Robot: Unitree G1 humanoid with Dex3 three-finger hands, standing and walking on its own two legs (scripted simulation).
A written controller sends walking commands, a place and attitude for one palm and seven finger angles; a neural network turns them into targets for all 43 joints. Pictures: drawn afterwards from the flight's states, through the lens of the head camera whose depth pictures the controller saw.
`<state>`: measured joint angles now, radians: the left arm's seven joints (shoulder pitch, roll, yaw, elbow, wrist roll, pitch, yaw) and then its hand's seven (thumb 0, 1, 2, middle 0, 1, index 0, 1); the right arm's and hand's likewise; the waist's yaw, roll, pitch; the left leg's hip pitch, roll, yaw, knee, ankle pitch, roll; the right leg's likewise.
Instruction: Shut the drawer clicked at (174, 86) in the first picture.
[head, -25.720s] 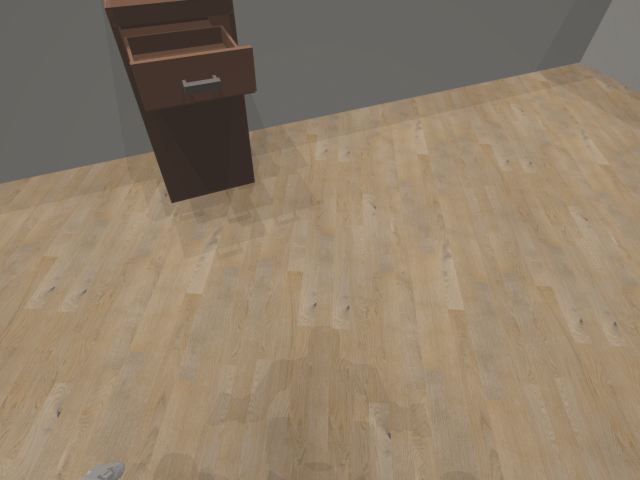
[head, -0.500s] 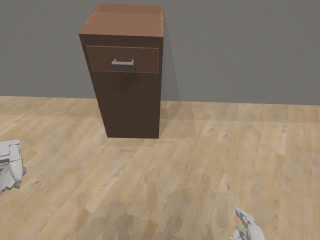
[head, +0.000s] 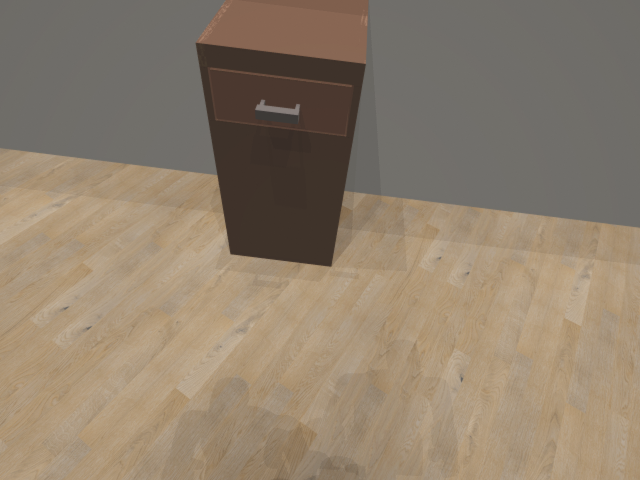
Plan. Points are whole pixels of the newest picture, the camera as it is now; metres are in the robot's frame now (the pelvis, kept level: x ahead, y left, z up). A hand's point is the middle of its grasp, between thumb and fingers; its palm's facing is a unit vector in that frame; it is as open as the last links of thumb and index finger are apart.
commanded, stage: let the arm hang, fingers relaxed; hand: left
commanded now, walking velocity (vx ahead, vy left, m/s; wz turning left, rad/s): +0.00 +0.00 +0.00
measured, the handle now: (278, 109) +0.95 +0.16 -0.08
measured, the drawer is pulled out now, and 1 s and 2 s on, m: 0.00 0.00 0.00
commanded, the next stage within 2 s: look to check the result in 0.70 s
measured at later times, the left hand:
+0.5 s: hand out of the picture -0.01 +0.18 -0.17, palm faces -0.01 -0.98 -0.18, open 7.3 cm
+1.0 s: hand out of the picture -0.01 +0.17 -0.17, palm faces -0.01 -0.98 -0.19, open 7.4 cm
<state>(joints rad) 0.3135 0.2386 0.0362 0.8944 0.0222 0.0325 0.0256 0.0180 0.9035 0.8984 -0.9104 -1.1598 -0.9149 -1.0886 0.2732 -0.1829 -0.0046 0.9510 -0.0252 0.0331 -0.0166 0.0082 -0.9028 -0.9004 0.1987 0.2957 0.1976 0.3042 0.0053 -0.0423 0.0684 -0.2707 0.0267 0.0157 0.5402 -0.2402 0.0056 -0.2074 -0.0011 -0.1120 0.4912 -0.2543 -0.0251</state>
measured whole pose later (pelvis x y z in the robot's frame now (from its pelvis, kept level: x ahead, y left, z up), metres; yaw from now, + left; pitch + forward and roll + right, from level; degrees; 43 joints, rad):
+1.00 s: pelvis +0.00 +0.00 +0.01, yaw -2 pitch -3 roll +0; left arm 0.28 0.13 0.02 1.15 0.02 -0.01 0.04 0.01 0.91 0.90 -0.20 -0.30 -0.20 -0.30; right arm 0.31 -0.11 -0.03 1.14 -0.02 0.01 -0.04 0.00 -0.90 -0.90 0.20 0.30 0.20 0.30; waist -0.01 0.01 0.06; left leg -0.20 0.03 0.06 0.43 -0.19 0.01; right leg -0.18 0.00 -0.07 0.43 -0.21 -0.03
